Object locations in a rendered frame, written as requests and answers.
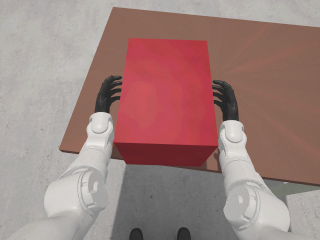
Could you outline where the carton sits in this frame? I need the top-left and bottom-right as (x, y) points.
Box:
(114, 38), (219, 167)

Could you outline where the robot right upper arm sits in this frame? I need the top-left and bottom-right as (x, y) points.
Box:
(223, 184), (315, 240)

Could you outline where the robot left foot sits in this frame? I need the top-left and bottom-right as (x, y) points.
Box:
(129, 228), (143, 240)

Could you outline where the robot right hand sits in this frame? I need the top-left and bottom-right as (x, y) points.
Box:
(212, 80), (239, 122)

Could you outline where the robot right foot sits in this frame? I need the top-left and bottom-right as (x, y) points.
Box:
(177, 227), (191, 240)

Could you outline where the robot left upper arm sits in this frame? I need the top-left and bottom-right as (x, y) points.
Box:
(7, 170), (109, 240)

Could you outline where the robot foot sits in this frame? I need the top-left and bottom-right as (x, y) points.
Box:
(129, 228), (143, 240)
(177, 227), (191, 240)

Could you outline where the table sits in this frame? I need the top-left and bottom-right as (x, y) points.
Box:
(59, 7), (320, 197)

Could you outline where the robot left forearm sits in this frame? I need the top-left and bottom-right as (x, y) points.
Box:
(44, 112), (115, 212)

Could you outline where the robot left hand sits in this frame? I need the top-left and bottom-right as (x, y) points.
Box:
(94, 75), (123, 114)

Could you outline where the robot right forearm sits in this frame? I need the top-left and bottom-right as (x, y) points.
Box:
(218, 120), (277, 198)

